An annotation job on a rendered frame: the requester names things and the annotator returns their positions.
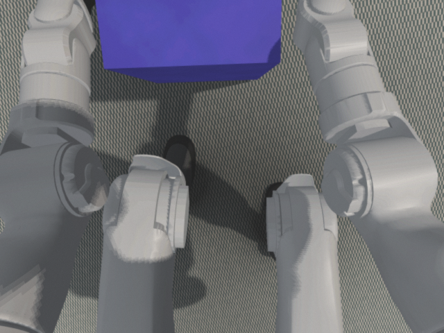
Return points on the right robot foot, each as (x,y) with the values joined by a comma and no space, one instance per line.
(269,193)

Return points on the carton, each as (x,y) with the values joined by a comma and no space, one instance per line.
(179,41)

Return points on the right robot upper arm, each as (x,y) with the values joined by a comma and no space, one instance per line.
(385,187)

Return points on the robot left forearm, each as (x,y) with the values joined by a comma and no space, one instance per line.
(55,78)

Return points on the robot right forearm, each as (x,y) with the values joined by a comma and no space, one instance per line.
(344,75)

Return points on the left robot upper arm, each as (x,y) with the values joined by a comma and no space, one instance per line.
(47,197)

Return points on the robot left shin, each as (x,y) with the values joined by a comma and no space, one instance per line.
(111,207)

